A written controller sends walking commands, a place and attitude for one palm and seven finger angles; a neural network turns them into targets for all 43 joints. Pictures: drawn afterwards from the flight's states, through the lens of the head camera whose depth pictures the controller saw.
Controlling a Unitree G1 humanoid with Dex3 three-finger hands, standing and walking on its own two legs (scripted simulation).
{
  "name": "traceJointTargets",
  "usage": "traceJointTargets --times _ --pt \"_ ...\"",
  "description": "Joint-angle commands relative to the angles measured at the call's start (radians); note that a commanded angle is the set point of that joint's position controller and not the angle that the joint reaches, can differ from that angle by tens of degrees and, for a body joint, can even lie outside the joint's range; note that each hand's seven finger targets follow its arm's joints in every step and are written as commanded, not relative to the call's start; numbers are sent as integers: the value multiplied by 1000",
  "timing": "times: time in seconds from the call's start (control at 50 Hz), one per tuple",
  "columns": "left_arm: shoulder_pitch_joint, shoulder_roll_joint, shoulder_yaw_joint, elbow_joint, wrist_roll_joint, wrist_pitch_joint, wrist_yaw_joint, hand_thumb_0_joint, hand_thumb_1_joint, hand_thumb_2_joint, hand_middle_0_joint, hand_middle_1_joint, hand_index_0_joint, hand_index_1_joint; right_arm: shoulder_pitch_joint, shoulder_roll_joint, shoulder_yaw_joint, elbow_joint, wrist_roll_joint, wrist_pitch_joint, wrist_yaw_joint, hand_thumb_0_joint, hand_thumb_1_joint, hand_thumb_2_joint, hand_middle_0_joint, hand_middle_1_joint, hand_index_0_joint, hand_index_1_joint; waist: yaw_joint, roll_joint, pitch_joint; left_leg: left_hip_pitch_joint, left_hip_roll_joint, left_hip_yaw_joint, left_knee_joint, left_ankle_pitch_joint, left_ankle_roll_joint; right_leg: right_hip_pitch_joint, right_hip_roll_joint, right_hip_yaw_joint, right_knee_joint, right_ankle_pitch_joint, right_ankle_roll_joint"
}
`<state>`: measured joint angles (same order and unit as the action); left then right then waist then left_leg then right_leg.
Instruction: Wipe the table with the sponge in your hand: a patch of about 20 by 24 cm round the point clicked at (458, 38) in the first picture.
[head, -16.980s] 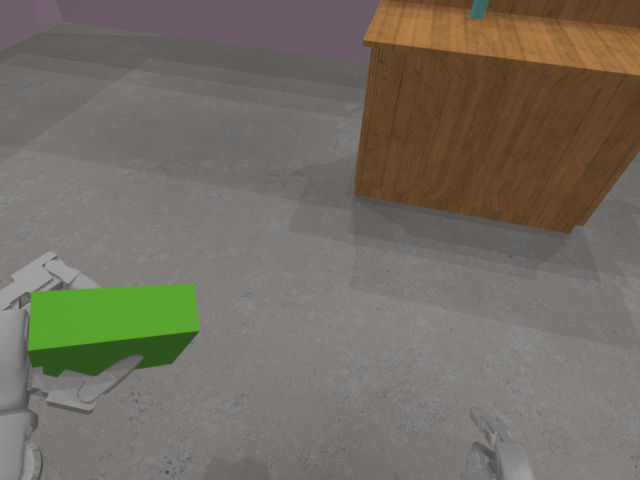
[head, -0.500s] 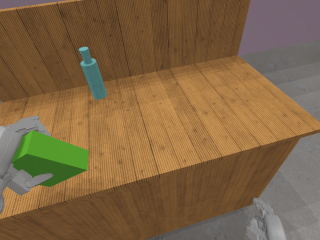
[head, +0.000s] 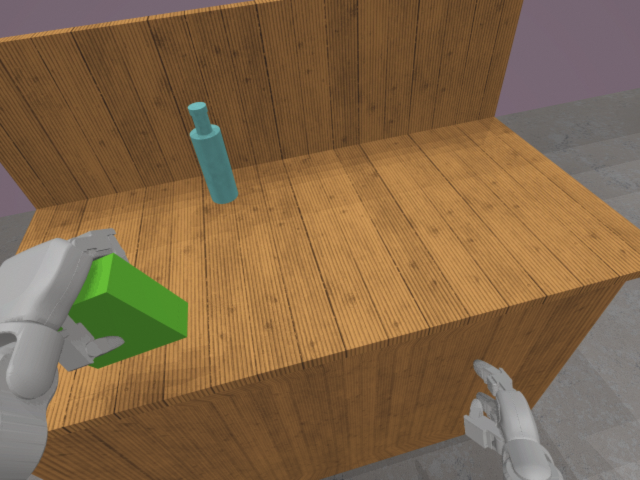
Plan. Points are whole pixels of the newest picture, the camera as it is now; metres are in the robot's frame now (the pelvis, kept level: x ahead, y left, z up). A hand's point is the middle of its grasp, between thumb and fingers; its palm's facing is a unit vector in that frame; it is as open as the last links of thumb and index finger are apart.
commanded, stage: turn the palm down, sponge in hand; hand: left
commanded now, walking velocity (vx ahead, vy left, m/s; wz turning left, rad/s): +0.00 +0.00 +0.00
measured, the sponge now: (118, 323) +0.23 +0.28 +0.12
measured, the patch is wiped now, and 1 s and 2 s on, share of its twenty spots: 0.00 0.00 0.00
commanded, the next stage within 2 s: move the sponge above the wiping area in 0.82 s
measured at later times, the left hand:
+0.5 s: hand (76, 301) +0.22 +0.30 +0.17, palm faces +0.15 -0.07 -0.99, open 9.2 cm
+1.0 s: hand (94, 301) +0.22 +0.28 +0.16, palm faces +0.11 -0.05 -0.99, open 9.2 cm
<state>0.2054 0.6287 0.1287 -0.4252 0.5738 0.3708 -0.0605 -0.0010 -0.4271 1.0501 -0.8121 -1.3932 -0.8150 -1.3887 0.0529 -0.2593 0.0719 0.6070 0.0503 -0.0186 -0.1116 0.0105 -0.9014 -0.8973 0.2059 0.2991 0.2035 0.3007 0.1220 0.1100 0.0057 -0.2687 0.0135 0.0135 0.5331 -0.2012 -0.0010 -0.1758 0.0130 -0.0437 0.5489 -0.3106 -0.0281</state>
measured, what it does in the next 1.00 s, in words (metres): stands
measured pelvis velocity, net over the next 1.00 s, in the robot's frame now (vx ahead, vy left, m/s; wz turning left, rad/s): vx -0.01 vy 0.00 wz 0.00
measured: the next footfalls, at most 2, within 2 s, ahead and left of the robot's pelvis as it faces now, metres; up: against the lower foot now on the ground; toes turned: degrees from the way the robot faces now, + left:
none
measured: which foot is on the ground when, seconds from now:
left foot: down 0.00-1.00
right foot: down 0.00-1.00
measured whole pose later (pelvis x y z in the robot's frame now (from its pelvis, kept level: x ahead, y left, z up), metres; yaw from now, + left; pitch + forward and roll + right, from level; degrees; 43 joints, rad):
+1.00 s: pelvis -0.01 +0.00 +0.01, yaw +0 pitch -5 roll +0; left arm 0.08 0.60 0.00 -0.32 0.83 0.39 -0.12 0.00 -0.43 1.05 -0.81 -1.39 -0.82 -1.39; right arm -0.03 -0.27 0.07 0.67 0.04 0.00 -0.06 0.01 -0.90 -0.90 0.21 0.30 0.20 0.30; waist 0.15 0.13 0.03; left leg -0.21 0.01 0.01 0.45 -0.15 0.00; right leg -0.13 0.02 -0.04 0.48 -0.27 -0.04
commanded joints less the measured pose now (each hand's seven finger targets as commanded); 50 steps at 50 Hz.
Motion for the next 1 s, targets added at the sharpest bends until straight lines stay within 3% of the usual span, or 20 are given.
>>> traceJointTargets --times 0.0,0.08,0.1,0.22,0.24,0.3,0.38,0.4,0.42,0.58,0.6,0.64,0.7,0.78,0.8,0.82,0.86,0.9,0.92,0.98 --pt "-274 260 165 -199 98 -25 39 0 100 1300 -1200 -1600 -1200 -1600 -270 -76 -26 -174 -1 -50 -3 0 -900 -900 200 300 200 300 7 13 -147 166 -15 -52 -100 57 20 -68 -2 79 -161 71 -15" --pt "-322 246 126 -150 154 -16 40 0 100 1300 -1200 -1600 -1200 -1600 -264 -78 -27 -156 -11 -32 3 0 -900 -900 200 300 200 300 9 -3 -168 170 -10 -70 -137 43 19 -37 -6 60 -164 68 -16" --pt "-352 257 139 -164 168 -4 41 0 100 1300 -1200 -1600 -1200 -1600 -309 -72 -20 -152 -4 -36 9 0 -900 -900 200 300 200 300 18 34 -168 174 -12 -77 -144 28 14 -33 7 86 -163 64 -30" --pt "-424 219 53 -125 239 43 10 0 100 1300 -1200 -1600 -1200 -1600 -338 -76 -15 -146 -10 -20 19 0 -900 -900 200 300 200 300 30 58 -190 160 -10 -107 -193 -18 17 4 9 59 -137 85 -36" --pt "-399 191 33 -124 238 41 6 0 100 1300 -1200 -1600 -1200 -1600 -327 -66 -19 -144 -3 -19 22 0 -900 -900 200 300 200 300 20 30 -175 161 -6 -111 -192 -10 16 -5 6 59 -142 73 -31" --pt "-382 223 65 -149 257 42 -5 0 100 1300 -1200 -1600 -1200 -1600 -347 -65 -18 -150 -4 -17 29 0 -900 -900 200 300 200 300 34 32 -192 161 -7 -121 -196 -19 20 13 17 91 -142 73 -39" --pt "-387 213 50 -128 278 30 -2 0 100 1300 -1200 -1600 -1200 -1600 -326 -72 -22 -139 -11 -5 34 0 -900 -900 200 300 200 300 28 11 -183 164 -7 -115 -190 -2 20 -3 5 73 -152 73 -33" --pt "-400 242 86 -130 285 33 5 0 100 1300 -1200 -1600 -1200 -1600 -346 -68 -19 -141 -7 -11 36 0 -900 -900 200 300 200 300 35 14 -177 154 -8 -118 -191 -25 20 3 19 105 -151 56 -43" --pt "-418 221 59 -112 290 35 4 0 100 1300 -1200 -1600 -1200 -1600 -346 -75 -16 -140 -13 -10 37 0 -900 -900 200 300 200 300 36 27 -186 157 -13 -107 -186 -14 22 1 12 78 -147 74 -41" --pt "-418 202 30 -101 287 21 1 0 100 1300 -1200 -1600 -1200 -1600 -329 -69 -26 -125 -13 -21 35 0 -900 -900 200 300 200 300 23 -4 -188 191 -26 -90 -157 36 25 -18 1 98 -181 62 -35" --pt "-430 226 54 -118 291 26 2 0 100 1300 -1200 -1600 -1200 -1600 -352 -67 -21 -131 -8 -29 35 0 -900 -900 200 300 200 300 26 9 -182 187 -28 -95 -156 19 23 -20 12 133 -183 41 -45" --pt "-412 199 30 -81 289 24 -5 0 100 1300 -1200 -1600 -1200 -1600 -330 -65 -23 -123 -12 -32 36 0 -900 -900 200 300 200 300 23 -20 -184 185 -31 -82 -146 53 25 -17 0 102 -184 61 -35" --pt "-424 236 59 -96 293 23 -11 0 100 1300 -1200 -1600 -1200 -1600 -350 -66 -22 -126 -9 -33 35 0 -900 -900 200 300 200 300 25 -18 -166 187 -35 -83 -139 41 25 -33 7 145 -202 34 -44" --pt "-413 222 43 -75 293 13 -13 0 100 1300 -1200 -1600 -1200 -1600 -328 -68 -28 -122 -16 -31 38 0 -900 -900 200 300 200 300 26 -25 -184 192 -39 -69 -128 87 28 -18 -9 118 -198 72 -33" --pt "-422 254 77 -93 299 17 -9 0 100 1300 -1200 -1600 -1200 -1600 -350 -67 -25 -126 -11 -38 39 0 -900 -900 200 300 200 300 32 -14 -179 192 -40 -76 -124 76 26 -26 4 159 -201 50 -46" --pt "-442 227 45 -78 297 19 -12 0 100 1300 -1200 -1600 -1200 -1600 -351 -72 -22 -126 -18 -36 39 0 -900 -900 200 300 200 300 34 -1 -187 191 -42 -68 -120 88 28 -19 -5 121 -193 75 -43" --pt "-407 233 59 -49 294 16 -13 0 100 1300 -1200 -1600 -1200 -1600 -329 -78 -30 -118 -21 -35 41 0 -900 -900 200 300 200 300 34 -32 -184 194 -41 -65 -116 116 29 -17 -7 116 -196 108 -38" --pt "-399 252 87 -102 294 13 -5 0 100 1300 -1200 -1600 -1200 -1600 -348 -68 -30 -129 -11 -41 45 0 -900 -900 200 300 200 300 35 -6 -194 201 -40 -72 -113 126 26 -10 2 156 -189 111 -47" --pt "-388 220 56 -79 288 18 -10 0 100 1300 -1200 -1600 -1200 -1600 -342 -74 -28 -131 -19 -38 46 0 -900 -900 200 300 200 300 39 -11 -195 192 -41 -61 -108 144 29 0 -10 119 -182 145 -43" --pt "-318 232 83 -85 279 17 -10 0 100 1300 -1200 -1600 -1200 -1600 -313 -74 -39 -130 -15 -27 51 0 -900 -900 200 300 200 300 32 -51 -189 188 -39 -56 -106 160 30 4 -15 123 -184 170 -30"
